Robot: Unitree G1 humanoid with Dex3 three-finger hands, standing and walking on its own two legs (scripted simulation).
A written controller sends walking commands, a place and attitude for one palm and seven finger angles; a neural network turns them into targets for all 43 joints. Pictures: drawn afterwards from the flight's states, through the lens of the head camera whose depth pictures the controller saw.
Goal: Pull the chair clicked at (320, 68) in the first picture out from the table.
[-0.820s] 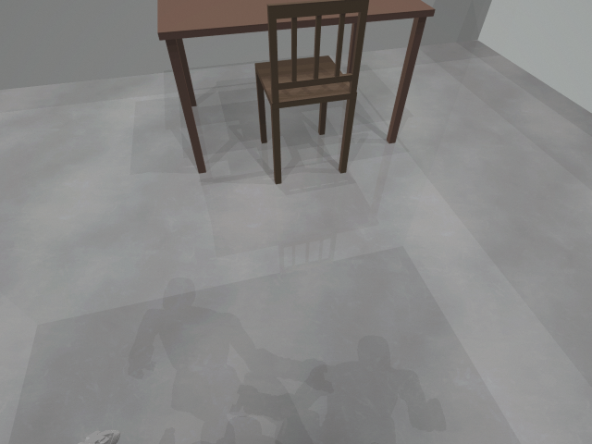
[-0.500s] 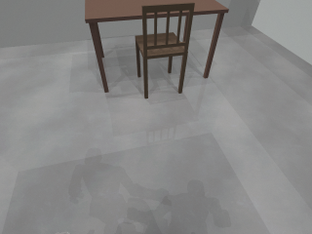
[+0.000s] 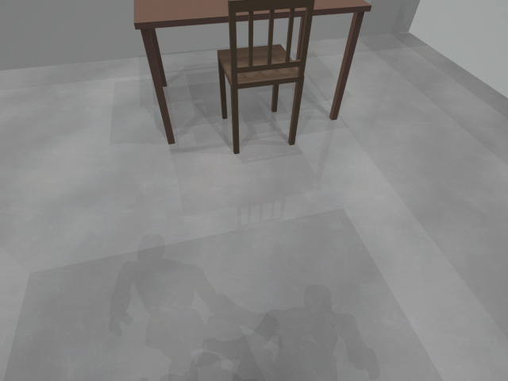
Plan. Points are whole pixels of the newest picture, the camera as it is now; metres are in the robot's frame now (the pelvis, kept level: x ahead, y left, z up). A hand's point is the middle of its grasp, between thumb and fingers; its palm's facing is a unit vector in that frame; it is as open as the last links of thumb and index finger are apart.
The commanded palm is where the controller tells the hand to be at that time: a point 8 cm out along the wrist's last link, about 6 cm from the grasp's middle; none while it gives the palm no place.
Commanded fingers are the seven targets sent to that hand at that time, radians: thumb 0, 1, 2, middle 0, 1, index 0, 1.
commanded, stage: look at it before walking up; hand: left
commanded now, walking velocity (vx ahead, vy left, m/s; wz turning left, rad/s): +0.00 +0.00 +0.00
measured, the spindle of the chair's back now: (270, 38) +1.54 +0.01 -0.11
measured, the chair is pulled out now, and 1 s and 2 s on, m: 0.00 0.00 0.00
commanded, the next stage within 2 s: walk to a spot facing it in 0.62 s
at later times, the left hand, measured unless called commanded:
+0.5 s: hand out of the picture +0.08 +0.25 -0.16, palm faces -0.03 -0.95 -0.32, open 7.4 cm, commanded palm none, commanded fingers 0.00 0.90 0.90 -0.20 -0.30 -0.20 -0.30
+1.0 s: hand out of the picture +0.06 +0.21 -0.18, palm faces -0.09 -0.97 -0.22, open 7.4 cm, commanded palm none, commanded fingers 0.00 0.90 0.90 -0.20 -0.30 -0.20 -0.30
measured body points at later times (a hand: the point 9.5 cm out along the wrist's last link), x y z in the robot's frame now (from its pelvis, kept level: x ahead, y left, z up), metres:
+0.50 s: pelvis +0.01 +0.00 +0.00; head +0.01 +0.01 +0.45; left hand +0.08 +0.30 -0.13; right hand +0.09 -0.29 -0.13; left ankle +0.00 +0.13 -0.74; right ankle +0.00 -0.11 -0.74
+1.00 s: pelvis +0.04 +0.00 -0.02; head +0.05 +0.00 +0.43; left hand +0.07 +0.26 -0.16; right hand +0.06 -0.26 -0.16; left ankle +0.00 +0.13 -0.74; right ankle +0.00 -0.11 -0.74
